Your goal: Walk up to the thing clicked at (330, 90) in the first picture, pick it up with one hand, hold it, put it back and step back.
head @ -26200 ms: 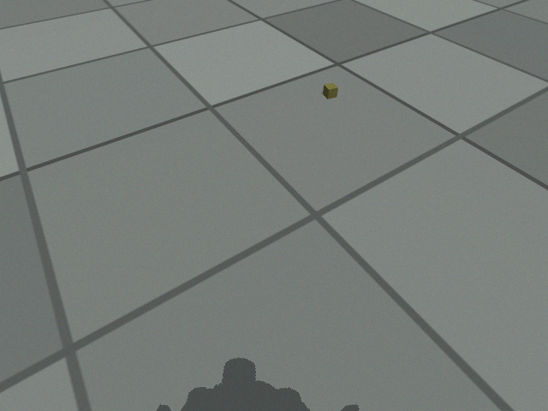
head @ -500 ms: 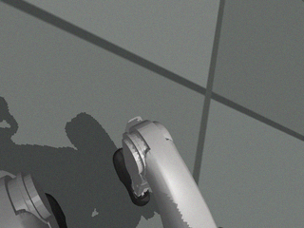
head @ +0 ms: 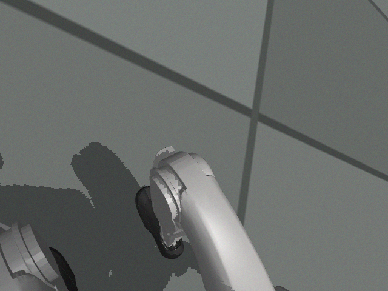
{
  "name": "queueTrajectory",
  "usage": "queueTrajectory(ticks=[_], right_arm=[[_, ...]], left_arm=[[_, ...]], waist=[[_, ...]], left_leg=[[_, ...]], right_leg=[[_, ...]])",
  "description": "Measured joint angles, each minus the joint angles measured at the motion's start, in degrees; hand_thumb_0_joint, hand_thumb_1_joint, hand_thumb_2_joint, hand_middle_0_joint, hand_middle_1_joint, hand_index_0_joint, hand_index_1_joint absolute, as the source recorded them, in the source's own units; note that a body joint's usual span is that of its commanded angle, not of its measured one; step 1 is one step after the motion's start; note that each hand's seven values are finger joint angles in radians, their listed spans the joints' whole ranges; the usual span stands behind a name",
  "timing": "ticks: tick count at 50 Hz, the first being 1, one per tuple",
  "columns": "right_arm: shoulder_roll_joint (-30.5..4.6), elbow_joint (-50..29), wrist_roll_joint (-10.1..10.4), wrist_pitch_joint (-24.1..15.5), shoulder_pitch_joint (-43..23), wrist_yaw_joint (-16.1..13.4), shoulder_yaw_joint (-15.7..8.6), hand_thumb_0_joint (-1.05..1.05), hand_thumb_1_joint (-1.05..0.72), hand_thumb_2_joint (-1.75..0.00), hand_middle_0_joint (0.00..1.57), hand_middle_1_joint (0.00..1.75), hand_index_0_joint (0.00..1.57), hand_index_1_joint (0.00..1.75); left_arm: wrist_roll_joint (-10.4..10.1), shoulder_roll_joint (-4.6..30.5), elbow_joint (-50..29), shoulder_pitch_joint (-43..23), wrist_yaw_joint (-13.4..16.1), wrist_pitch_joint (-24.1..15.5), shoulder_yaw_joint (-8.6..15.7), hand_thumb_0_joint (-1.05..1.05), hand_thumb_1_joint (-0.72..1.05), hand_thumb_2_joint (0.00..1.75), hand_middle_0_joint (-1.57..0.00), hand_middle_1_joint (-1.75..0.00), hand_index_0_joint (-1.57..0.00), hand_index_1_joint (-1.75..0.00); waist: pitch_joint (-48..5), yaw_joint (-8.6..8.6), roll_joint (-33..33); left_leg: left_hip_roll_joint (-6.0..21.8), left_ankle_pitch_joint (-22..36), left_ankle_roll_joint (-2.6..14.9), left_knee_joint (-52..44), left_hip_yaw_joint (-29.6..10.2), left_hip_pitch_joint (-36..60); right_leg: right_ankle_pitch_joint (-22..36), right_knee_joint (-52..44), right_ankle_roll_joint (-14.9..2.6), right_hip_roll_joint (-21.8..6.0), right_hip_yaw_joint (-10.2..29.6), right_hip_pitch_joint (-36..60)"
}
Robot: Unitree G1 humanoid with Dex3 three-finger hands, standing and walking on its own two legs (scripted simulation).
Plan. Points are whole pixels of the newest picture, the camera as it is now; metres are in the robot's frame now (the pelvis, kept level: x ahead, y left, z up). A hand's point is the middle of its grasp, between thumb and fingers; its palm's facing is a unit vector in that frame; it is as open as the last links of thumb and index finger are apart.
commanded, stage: open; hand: left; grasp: from above
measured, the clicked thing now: out of the picture +0.45 +0.33 -0.29
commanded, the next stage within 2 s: withdraw in 0.86 s
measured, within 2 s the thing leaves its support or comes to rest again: neither
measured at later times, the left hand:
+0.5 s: hand out of the picture +0.46 +0.31 -0.25, palm faces -0.27 -0.35 -0.90, open 12.2 cm
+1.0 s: hand out of the picture +0.46 +0.31 -0.26, palm faces -0.26 -0.36 -0.90, open 12.9 cm
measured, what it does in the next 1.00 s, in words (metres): stands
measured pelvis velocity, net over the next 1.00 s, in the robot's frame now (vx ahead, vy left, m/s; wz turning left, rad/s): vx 0.00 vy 0.00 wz -0.01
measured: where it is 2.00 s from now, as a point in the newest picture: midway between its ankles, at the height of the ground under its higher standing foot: (121, 266)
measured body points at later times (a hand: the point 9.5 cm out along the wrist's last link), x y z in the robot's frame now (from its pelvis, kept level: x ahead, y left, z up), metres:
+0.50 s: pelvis +0.00 +0.00 +0.01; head +0.30 +0.11 +0.32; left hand +0.47 +0.32 -0.20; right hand +0.00 -0.24 -0.04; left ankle +0.07 +0.13 -0.29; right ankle +0.13 -0.12 -0.29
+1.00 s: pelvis +0.00 +0.00 +0.01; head +0.30 +0.11 +0.32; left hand +0.47 +0.32 -0.20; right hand -0.01 -0.24 -0.03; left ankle +0.07 +0.13 -0.29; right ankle +0.13 -0.12 -0.29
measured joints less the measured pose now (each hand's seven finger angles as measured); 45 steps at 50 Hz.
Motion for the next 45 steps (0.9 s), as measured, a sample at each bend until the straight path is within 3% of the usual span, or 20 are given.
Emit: queueTrajectory(ticks=[9,17,36,45], right_arm=[[-0.2,-0.6,-0.2,0.0,-0.2,0.3,0.3,0.01,-0.91,-0.9,0.19,0.3,0.2,0.3],[-0.2,-0.8,0.1,0.2,-0.6,0.3,0.4,0.01,-0.92,-0.9,0.19,0.3,0.2,0.3],[-0.1,-1.0,0.0,0.3,-0.4,-0.5,0.5,0.01,-0.91,-0.9,0.19,0.3,0.2,0.3],[-0.3,-1.4,0.0,0.3,-0.3,-0.5,0.6,0.01,-0.91,-0.9,0.19,0.3,0.2,0.3]], left_arm=[[-1.6,-0.1,-2.1,0.2,-0.3,0.7,-0.2,0.0,-0.06,0.66,-0.55,-0.6,-0.55,-0.62],[-1.8,0.1,-2.6,0.2,-0.5,0.9,0.1,0.0,-0.18,0.77,-0.46,-0.69,-0.44,-0.71],[-1.9,-0.2,-2.7,0.7,-1.3,0.5,-1.5,0.0,-0.35,0.94,-0.29,-0.86,-0.26,-0.88],[-1.6,0.4,-3.0,0.8,-0.5,0.8,-0.4,0.0,-0.4,1.01,-0.26,-0.9,-0.22,-0.93]], waist=[[1.1,0.24,-0.7],[1.1,0.34,-0.5],[0.6,0.42,-0.6],[1.0,0.14,-0.8]], left_leg=[[-0.1,-0.2,-0.17,-0.3,-0.2,0.4],[-0.1,-0.3,-0.23,-0.6,-0.4,0.5],[0.0,-0.1,-0.08,-1.1,-0.3,0.9],[0.1,-0.1,0.05,-1.3,-0.4,0.9]], right_leg=[[-0.2,-0.4,-0.12,-0.1,-0.2,0.5],[-0.3,-0.7,-0.16,-0.1,-0.4,0.6],[-0.1,-1.4,-0.15,-0.1,-0.4,1.1],[0.0,-1.7,-0.02,0.0,-0.5,1.2]])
